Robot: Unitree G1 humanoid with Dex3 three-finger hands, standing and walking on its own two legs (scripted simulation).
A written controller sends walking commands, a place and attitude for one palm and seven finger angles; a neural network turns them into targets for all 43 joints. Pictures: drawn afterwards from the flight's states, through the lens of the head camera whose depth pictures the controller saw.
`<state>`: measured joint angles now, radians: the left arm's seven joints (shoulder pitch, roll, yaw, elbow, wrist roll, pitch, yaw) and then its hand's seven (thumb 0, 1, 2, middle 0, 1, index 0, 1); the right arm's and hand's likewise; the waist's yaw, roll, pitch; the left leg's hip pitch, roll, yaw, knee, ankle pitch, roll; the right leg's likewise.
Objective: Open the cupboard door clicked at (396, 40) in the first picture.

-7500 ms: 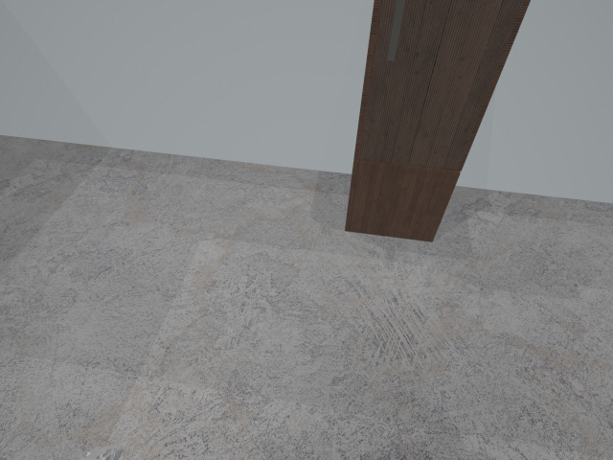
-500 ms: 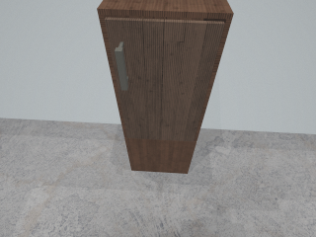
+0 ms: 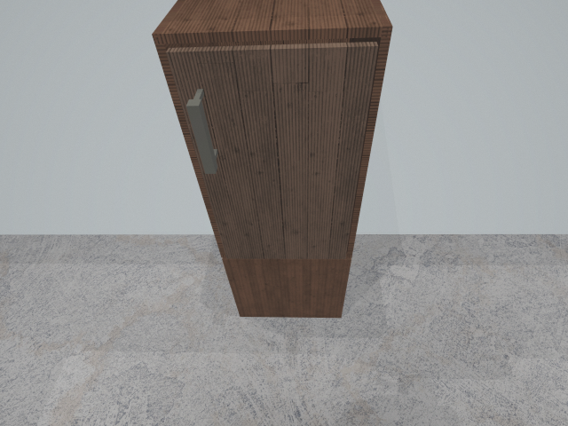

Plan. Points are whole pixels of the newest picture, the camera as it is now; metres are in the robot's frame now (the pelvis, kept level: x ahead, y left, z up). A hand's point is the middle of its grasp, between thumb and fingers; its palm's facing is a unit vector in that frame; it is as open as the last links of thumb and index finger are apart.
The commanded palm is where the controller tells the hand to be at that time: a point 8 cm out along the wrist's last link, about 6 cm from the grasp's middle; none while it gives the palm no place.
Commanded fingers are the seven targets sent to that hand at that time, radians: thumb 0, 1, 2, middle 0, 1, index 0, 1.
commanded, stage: shuffle to correct the standing spot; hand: left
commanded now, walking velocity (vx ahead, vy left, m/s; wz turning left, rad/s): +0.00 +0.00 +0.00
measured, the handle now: (205, 132) +0.59 +0.18 +0.11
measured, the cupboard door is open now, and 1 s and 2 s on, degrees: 0 0 0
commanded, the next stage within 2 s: come to a stop and stand still in 0.08 s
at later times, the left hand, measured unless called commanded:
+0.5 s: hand out of the picture +0.02 +0.15 -0.18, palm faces +0.05 -0.98 -0.18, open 7.3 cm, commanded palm none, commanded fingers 0.00 0.90 0.90 -0.20 -0.30 -0.20 -0.30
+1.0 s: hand out of the picture +0.05 +0.19 -0.18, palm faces +0.03 -0.98 -0.21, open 7.3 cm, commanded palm none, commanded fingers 0.00 0.90 0.90 -0.20 -0.30 -0.20 -0.30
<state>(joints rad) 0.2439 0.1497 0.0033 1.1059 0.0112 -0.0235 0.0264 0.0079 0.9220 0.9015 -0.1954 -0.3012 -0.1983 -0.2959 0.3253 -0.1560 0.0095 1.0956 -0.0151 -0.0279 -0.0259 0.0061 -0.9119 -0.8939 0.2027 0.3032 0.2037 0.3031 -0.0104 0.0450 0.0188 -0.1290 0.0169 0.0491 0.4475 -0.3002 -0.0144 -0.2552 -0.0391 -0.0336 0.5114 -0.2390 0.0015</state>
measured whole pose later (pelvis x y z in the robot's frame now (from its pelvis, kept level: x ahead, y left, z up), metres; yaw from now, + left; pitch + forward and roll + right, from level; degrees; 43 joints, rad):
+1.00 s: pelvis +0.02 +0.02 -0.01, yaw +0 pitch -1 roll -1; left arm 0.25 0.15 0.00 1.08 0.02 -0.01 0.04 0.01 0.92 0.90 -0.20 -0.30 -0.20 -0.30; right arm 0.27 -0.18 -0.01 1.03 -0.02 -0.02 -0.03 0.01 -0.93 -0.89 0.20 0.30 0.20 0.30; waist 0.00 0.02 0.02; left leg -0.18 0.01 0.05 0.56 -0.36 0.02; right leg -0.23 -0.04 -0.03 0.55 -0.30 0.02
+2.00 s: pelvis +0.04 +0.00 +0.00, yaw +0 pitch +0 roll +0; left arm 0.33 0.16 0.05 0.75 -0.05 0.04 0.04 0.01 0.91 0.90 -0.20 -0.30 -0.20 -0.30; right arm 0.27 -0.18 0.00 1.03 0.01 -0.08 -0.05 0.01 -0.91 -0.89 0.20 0.30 0.20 0.30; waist 0.01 0.01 0.04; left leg -0.15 0.03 0.06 0.49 -0.34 -0.01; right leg -0.23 -0.01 -0.04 0.52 -0.29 -0.01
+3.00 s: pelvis -0.01 +0.01 -0.03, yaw +2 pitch +5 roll -2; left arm 0.17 0.33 0.32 0.11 -0.32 -0.22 -0.37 0.00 -0.13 0.46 -0.27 -0.97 -0.27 -0.96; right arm 0.29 -0.29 0.03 0.59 0.05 -0.30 -0.09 0.02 -0.90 -0.89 0.21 0.30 0.21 0.30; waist 0.00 0.03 -0.06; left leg -0.50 0.02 0.00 0.84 -0.44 0.01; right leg -0.51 -0.04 -0.08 0.78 -0.36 0.01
